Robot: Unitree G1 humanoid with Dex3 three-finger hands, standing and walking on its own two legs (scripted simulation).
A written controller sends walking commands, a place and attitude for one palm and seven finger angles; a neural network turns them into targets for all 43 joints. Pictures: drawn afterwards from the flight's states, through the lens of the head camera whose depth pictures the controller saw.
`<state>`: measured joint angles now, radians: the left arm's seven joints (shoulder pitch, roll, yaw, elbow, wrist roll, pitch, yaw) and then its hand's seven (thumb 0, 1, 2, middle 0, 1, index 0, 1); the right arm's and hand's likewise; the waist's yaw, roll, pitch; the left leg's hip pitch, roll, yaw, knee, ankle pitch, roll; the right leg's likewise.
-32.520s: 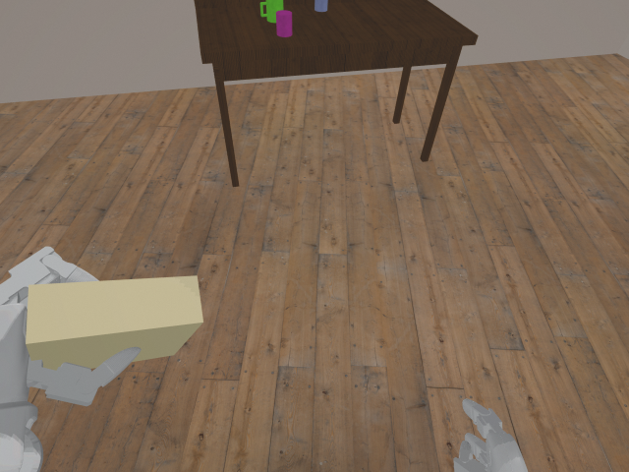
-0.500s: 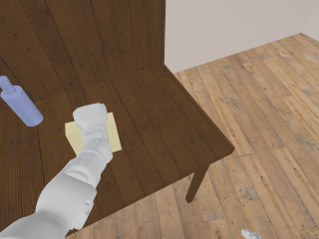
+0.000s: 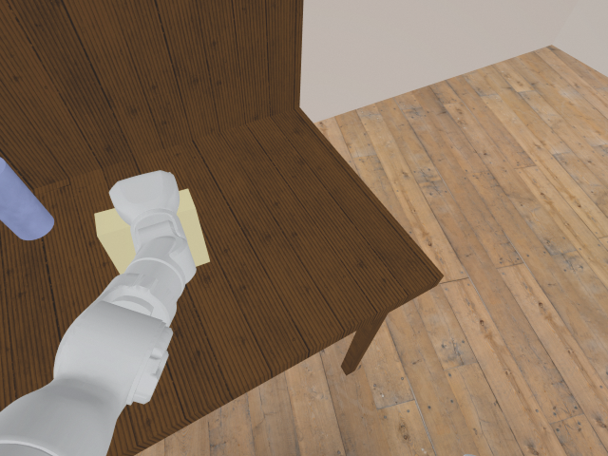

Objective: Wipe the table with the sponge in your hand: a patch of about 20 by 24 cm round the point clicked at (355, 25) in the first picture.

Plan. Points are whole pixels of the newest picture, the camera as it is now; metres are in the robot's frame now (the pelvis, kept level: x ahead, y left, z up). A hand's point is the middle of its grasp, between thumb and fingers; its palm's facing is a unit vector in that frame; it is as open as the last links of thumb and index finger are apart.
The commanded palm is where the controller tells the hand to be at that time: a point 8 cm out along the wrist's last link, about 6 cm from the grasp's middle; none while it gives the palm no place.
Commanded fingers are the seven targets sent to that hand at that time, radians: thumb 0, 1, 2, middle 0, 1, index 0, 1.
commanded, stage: wipe forward along the third lane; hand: left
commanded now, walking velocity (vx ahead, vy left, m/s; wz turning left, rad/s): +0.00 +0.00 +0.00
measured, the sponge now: (161, 249) +0.43 +0.22 -0.04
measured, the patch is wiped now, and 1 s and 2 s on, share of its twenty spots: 0.95 1.00 1.00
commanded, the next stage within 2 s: wipe back along the third lane in 0.16 s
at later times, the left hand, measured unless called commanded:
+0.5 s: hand (149, 210) +0.47 +0.23 +0.01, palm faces -0.10 -0.01 -1.00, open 9.3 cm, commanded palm +0.44 +0.20 +0.05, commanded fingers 0.00 0.10 1.30 -1.20 -1.60 -1.20 -1.60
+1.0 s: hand (154, 239) +0.42 +0.21 +0.01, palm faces -0.08 -0.02 -1.00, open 9.3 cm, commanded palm +0.38 +0.18 +0.05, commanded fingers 0.00 0.10 1.30 -1.20 -1.60 -1.20 -1.60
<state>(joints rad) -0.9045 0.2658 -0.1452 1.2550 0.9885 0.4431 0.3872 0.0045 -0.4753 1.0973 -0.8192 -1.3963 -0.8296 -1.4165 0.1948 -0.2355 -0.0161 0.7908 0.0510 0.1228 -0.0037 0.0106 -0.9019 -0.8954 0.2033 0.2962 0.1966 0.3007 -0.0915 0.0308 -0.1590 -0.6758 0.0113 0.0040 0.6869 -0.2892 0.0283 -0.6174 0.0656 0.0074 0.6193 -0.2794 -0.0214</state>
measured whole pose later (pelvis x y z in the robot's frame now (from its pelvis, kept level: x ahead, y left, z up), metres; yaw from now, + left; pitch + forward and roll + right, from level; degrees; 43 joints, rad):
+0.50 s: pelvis +0.01 +0.01 +0.00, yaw -1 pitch +18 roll -3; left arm -0.89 0.32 -0.14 1.22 0.99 0.41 0.39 0.00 -0.46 1.10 -0.79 -1.43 -0.80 -1.45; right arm 0.28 -0.23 -0.03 0.80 0.04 0.12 0.03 0.01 -0.90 -0.90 0.20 0.30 0.20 0.30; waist -0.10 0.04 -0.19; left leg -0.71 0.02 0.02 0.72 -0.33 0.04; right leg -0.64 0.07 0.02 0.62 -0.29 -0.01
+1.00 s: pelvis +0.02 +0.01 +0.01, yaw +1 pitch +12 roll -2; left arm -0.71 0.15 -0.28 1.07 0.97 0.48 0.41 -0.01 -0.44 1.10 -0.77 -1.46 -0.78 -1.48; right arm 0.10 -0.20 -0.02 0.75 0.06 0.18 0.03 0.01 -0.90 -0.90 0.20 0.30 0.20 0.30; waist 0.00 0.02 -0.17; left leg -0.54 -0.01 0.00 0.64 -0.30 0.04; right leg -0.48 0.04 0.00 0.56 -0.29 -0.01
